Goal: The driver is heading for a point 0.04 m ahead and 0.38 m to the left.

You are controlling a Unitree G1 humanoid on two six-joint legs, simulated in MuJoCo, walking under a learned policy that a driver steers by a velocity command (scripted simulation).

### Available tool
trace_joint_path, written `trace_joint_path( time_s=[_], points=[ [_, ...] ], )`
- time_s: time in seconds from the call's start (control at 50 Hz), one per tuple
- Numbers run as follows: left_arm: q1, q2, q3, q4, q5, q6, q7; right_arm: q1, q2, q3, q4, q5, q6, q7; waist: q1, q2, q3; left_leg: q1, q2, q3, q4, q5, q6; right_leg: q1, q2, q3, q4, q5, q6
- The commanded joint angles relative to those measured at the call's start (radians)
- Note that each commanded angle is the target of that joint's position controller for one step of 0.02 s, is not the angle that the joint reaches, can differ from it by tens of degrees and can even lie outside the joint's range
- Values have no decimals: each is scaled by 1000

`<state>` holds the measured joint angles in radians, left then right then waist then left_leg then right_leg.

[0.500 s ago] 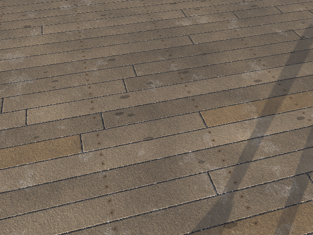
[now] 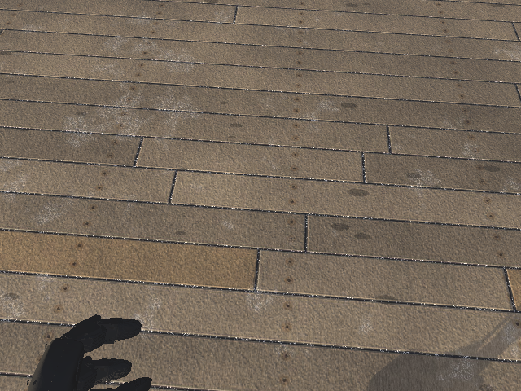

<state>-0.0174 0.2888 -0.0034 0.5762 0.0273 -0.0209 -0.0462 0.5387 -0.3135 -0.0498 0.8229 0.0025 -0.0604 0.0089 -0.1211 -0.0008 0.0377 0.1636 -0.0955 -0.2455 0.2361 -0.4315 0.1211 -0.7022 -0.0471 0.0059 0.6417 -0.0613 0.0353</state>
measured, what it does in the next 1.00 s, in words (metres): walks ahead, turning left: right foot, then left foot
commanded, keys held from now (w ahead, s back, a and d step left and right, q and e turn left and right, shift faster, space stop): w+q+shift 0.18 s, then w+shift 0.08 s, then shift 0.42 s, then q+shift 0.32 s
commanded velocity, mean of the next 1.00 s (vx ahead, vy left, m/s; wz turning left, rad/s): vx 0.48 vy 0.00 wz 0.56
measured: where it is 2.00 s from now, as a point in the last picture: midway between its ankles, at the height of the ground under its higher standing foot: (126, 286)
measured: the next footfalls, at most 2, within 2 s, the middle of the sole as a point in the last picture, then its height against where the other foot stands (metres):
right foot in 0.04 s outside the picture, level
left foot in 0.46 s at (174, 332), level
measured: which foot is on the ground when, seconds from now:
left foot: down 0.00-0.06, up 0.08-0.44, down 0.46-0.96, up 0.98-1.00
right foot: up 0.00-0.02, down 0.04-0.46, up 0.48-0.94, down 0.96-1.00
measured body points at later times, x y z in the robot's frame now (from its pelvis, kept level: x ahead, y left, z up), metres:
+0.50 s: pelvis +0.44 +0.06 -0.01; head +0.48 +0.08 +0.44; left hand +0.29 +0.29 -0.14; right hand +0.76 -0.05 -0.07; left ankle +0.56 +0.16 -0.72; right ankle +0.24 -0.14 -0.66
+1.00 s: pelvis +0.63 +0.08 +0.01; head +0.66 +0.10 +0.46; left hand +0.68 +0.40 -0.07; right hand +0.88 -0.13 -0.10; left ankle +0.55 +0.16 -0.71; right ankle +0.74 +0.01 -0.72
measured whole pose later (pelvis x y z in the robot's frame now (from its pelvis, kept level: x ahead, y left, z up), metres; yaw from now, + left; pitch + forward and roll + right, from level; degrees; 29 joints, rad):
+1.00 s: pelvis +0.63 +0.08 +0.01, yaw +34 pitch +2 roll +0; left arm 0.04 0.27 0.03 0.69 0.02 -0.03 0.03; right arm 0.21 -0.33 -0.09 0.79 0.03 0.04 -0.04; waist -0.06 0.00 0.04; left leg -0.32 -0.15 -0.21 0.69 -0.44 0.03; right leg -0.37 0.03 0.07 0.51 -0.16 0.01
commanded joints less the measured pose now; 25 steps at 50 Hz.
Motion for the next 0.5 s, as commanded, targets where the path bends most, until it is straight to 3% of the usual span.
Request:
trace_joint_path(
  time_s=[0.02, 0.04, 0.06, 0.08, 0.1, 0.12, 0.14, 0.18, 0.22, 0.26, 0.28, 0.3, 0.34, 0.36, 0.38, 0.4, 0.42, 0.44, 0.46, 0.48, 0.5],
  points=[
    [258, 188, 73, 15, -14, -16, 42, -184, -262, -72, -78, -2, -29, -4, 239, 56, -160, -313, 158, -88, 278, 1077, 48, 676, 95, -47, -2, -77, -42],
    [504, 223, 98, 73, -16, -12, 69, -242, -262, -72, -83, -15, -32, 1, 378, 49, -255, -451, 109, -71, 554, 1008, 27, 940, 41, -38, 12, -147, -48],
    [697, 291, 120, 109, 18, -22, 92, -252, -99, -33, -106, -31, -44, -1, 410, -150, -364, -626, 12, -16, 971, 390, 21, 1133, -194, 241, -44, -582, -56],
    [548, 335, 121, 78, 47, -27, 80, -137, -3, 2, -170, 27, -39, 5, 236, -504, -451, -828, -69, 37, 1187, -54, 10, 1143, -411, 833, -386, -902, -91],
    [350, 227, 110, 34, 35, -21, 71, -180, -78, 0, -131, -6, -20, -2, 195, -307, -259, -890, 20, 79, 1218, 68, 18, 940, -379, 834, -455, -967, -117],
    [286, 156, 94, 29, 28, -19, 69, -213, -117, -10, -117, -26, -5, 8, 175, -172, -165, -877, 81, 117, 1176, 142, 13, 815, -356, 660, -414, -852, -142],
    [296, 115, 86, 57, 29, -20, 65, -253, -117, -12, -109, -38, 9, 22, 171, -58, -95, -848, 119, 135, 1139, 166, 6, 710, -313, 513, -410, -674, -144],
    [343, 85, 72, 122, 25, -40, 62, -305, -69, 1, -136, -48, 34, 51, 146, -73, -16, -844, 169, 136, 1097, 164, -12, 595, -284, 318, -425, -483, -138],
    [392, 59, 64, 178, 1, -70, 43, -372, -16, 21, -171, -53, 48, 68, 134, -66, 41, -890, 186, 125, 1056, 200, -15, 554, -260, 205, -479, -353, -127],
    [404, 66, 61, 206, -1, -91, 32, -433, -8, 31, -199, -51, 48, 75, 116, -45, 74, -945, 167, 110, 999, 281, -17, 553, -241, 84, -506, -170, -132],
    [385, 65, 58, 210, 0, -98, 30, -460, -12, 35, -209, -48, 44, 75, 99, -40, 102, -938, 146, 130, 919, 318, -23, 535, -216, -6, -511, 31, -129],
    [355, 73, 57, 212, 1, -103, 28, -486, -12, 41, -220, -47, 38, 75, 79, -41, 127, -894, 130, 168, 788, 360, -30, 503, -188, -94, -509, 230, -126],
    [378, 82, 53, 232, -8, -114, 26, -570, 13, 58, -227, -52, 18, 90, 104, -7, 131, -700, 74, 320, 519, 481, -31, 450, -134, -209, -533, 496, -113],
    [424, 110, 56, 252, -14, -115, 28, -586, 28, 64, -219, -51, 11, 97, 121, -17, 111, -612, 47, 354, 462, 531, -26, 465, -140, -209, -534, 571, -116],
    [427, 152, 62, 261, -18, -113, 33, -550, 21, 63, -199, -54, 8, 96, 96, -46, 84, -545, 24, 353, 413, 541, -16, 512, -151, -212, -494, 676, -119],
    [406, 290, 100, 219, -65, -108, 69, -522, -37, 25, -224, 32, -16, 76, 63, -127, -14, -487, 7, 307, 428, 490, -22, 625, -162, -182, -406, 851, -116],
    [372, 298, 102, 219, -70, -96, 85, -448, -93, 7, -202, 29, -21, 66, 0, -138, -80, -425, 4, 279, 382, 472, -3, 689, -174, -175, -287, 932, -98],
    [353, 279, 97, 216, -64, -78, 92, -325, -124, -14, -159, 13, -18, 55, -59, -129, -142, -292, 10, 262, 289, 559, 21, 702, -165, -180, -124, 935, -80],
    [350, 241, 88, 206, -60, -69, 93, -219, -157, -33, -121, -4, -7, 35, -101, -89, -171, -128, 40, 228, 171, 715, 37, 625, -124, -192, 96, 812, -44],
    [417, 123, 60, 174, -6, -69, 85, -196, -216, -36, -90, -13, 6, 10, 5, 177, -236, 174, 228, 14, 348, 1224, 51, 322, 3, -165, 471, -333, -4],
    [617, 53, 21, 189, -33, -78, 60, -220, -223, -25, -136, -49, -1, 4, 80, 251, -528, 443, 510, -378, 414, 1532, 317, 105, 82, 60, 847, -642, 15]
  ],
)
Over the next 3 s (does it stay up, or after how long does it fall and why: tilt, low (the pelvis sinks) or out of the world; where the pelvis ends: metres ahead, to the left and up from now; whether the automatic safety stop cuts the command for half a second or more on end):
stays up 0.49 1.19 0.01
